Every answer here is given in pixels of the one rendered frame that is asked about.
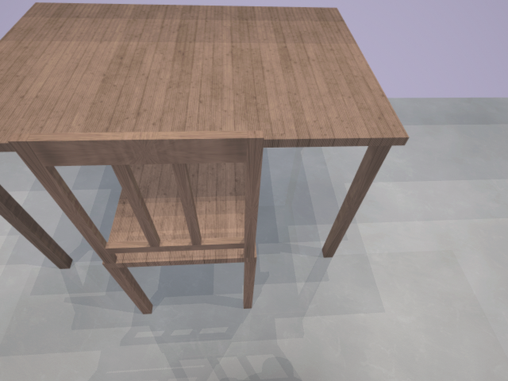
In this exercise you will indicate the table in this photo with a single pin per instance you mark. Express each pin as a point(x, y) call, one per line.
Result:
point(296, 73)

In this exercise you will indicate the chair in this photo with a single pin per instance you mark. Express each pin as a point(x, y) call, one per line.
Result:
point(186, 197)

